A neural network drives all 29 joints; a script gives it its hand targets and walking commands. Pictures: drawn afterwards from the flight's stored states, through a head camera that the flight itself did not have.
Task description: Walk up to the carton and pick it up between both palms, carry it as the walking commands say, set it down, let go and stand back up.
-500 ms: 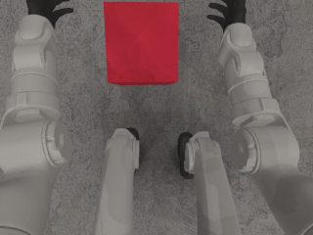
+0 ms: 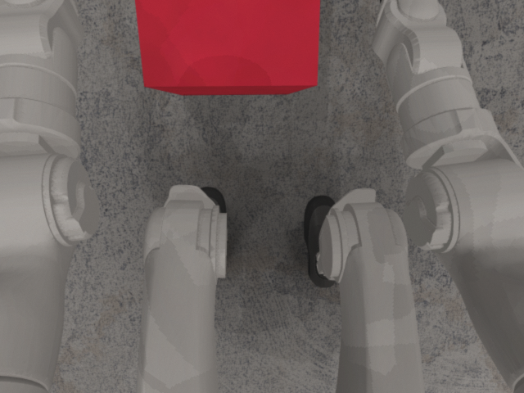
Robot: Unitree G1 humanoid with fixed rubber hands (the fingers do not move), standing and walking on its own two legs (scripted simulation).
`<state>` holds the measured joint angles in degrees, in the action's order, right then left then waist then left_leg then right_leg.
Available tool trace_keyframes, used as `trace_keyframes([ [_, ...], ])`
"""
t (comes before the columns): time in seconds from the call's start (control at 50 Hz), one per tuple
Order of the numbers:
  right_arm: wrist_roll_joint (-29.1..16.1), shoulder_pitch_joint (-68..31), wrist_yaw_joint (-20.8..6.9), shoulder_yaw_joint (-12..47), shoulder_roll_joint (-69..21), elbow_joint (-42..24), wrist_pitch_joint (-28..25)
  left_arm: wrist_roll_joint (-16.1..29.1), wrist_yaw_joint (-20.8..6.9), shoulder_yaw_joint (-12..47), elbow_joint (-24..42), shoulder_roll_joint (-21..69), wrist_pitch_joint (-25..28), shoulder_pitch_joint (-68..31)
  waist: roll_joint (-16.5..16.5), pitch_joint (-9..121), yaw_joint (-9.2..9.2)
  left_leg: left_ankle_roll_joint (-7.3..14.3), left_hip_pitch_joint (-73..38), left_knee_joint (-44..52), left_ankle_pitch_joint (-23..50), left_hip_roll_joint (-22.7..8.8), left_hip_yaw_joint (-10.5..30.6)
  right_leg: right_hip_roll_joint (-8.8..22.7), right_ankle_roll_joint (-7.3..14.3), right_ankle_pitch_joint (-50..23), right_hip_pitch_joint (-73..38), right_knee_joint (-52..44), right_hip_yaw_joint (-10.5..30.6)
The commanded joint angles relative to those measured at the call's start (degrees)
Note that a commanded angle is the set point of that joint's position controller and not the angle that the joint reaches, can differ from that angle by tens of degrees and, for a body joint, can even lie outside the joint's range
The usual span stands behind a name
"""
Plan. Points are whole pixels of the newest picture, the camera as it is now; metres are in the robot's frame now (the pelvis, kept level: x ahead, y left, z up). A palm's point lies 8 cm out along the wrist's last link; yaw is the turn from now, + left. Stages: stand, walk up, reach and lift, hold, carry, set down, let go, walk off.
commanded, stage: reach and lift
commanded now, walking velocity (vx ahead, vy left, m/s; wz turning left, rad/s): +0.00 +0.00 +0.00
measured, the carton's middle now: (231, 15) +0.54 +0.09 -0.29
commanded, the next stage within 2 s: none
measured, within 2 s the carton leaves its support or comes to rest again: leaves its support in 1.74 s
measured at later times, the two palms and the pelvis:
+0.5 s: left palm out of the picture +0.53 +0.26 -0.22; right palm (377, 1) +0.55 -0.10 -0.22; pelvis +0.00 +0.00 -0.05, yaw +0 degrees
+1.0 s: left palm out of the picture +0.54 +0.23 -0.22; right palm (351, 1) +0.55 -0.06 -0.22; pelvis -0.01 +0.00 -0.04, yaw +1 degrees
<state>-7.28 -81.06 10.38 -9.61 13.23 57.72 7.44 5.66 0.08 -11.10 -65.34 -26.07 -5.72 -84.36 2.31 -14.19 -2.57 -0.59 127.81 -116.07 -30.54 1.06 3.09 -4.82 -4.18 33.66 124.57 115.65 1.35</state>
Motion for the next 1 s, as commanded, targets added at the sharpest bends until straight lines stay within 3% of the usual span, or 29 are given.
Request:
trace_keyframes([
  [0.0,-0.9,-15.3,-0.1,0.7,5.7,-4.3,-1.8,0.8,0.3,0.3,4.8,-7.8,1.8,-15.9,-4.7,68.8,-1.97,-0.9,-45.6,6.5,24.3,-0.8,-3.3,-1.0,-0.2,-14.1,-24.2,-5.3,-6.6],
  [0.14,-2.6,-18.2,-0.4,2.3,6.5,-0.3,-3.3,2.5,0.6,2.2,1.8,-8.4,3.2,-17.9,-4.1,64.1,-2.33,-0.7,-41.5,2.5,23.0,-1.4,-2.9,-0.4,-0.1,-14.3,-22.0,-1.0,-6.0],
  [0.2,-2.9,-20.8,-0.1,3.1,7.2,-1.4,-3.8,3.6,1.0,2.6,3.4,-9.6,3.7,-19.8,-2.8,65.5,-3.05,-0.6,-39.0,1.5,21.8,-1.3,-3.1,-0.3,0.2,-15.0,-25.6,0.7,-5.6],
  [0.26,-3.2,-21.3,0.5,4.1,7.3,-3.2,-3.9,5.3,1.5,3.0,4.9,-10.4,4.0,-20.7,-1.3,68.9,-2.57,-0.4,-40.8,0.3,23.6,-1.3,-3.2,-0.2,0.2,-17.0,-28.7,2.1,-5.8],
  [0.38,-3.9,-19.2,0.1,4.7,6.2,-1.9,-3.5,4.2,1.6,3.3,0.2,-9.5,3.7,-17.3,-0.9,63.0,-3.54,-0.1,-38.5,0.0,22.3,-1.1,-3.5,-0.4,0.0,-16.1,-26.5,2.0,-5.6],
  [0.66,-2.7,-20.7,-0.4,3.7,5.0,0.6,-3.6,4.8,1.2,5.2,0.5,-7.0,3.8,-20.2,-2.3,59.8,-2.09,-0.3,-36.2,1.1,19.3,-0.8,-3.4,-0.4,0.4,-14.7,-25.9,1.1,-5.2],
  [0.86,0.5,-21.4,-0.1,1.6,2.0,0.8,-4.1,1.5,2.4,4.1,0.0,-3.4,3.8,-21.3,-2.2,58.5,-2.36,-0.6,-37.7,1.6,19.0,0.2,-3.4,-1.6,0.2,-13.6,-25.7,1.0,-5.6],
  [0.98,2.4,-23.2,-0.4,1.5,-3.7,-0.9,-4.2,1.7,1.6,6.0,1.3,4.4,3.4,-23.2,-2.3,58.1,-1.01,-0.9,-38.1,1.6,19.5,1.1,-3.4,-2.5,0.5,-14.2,-26.8,1.0,-5.8],
])
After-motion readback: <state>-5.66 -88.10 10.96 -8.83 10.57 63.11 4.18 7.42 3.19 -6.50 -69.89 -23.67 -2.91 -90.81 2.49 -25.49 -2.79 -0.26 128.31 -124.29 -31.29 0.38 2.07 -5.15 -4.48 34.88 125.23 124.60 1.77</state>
